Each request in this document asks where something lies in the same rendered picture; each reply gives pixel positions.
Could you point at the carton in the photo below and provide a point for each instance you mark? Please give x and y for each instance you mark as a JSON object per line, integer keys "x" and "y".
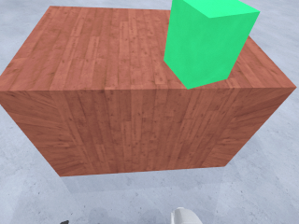
{"x": 205, "y": 37}

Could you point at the pedestal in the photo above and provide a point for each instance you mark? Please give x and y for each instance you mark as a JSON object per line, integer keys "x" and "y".
{"x": 90, "y": 89}

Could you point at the robot right thigh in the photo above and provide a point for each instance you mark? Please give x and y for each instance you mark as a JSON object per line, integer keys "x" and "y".
{"x": 184, "y": 216}

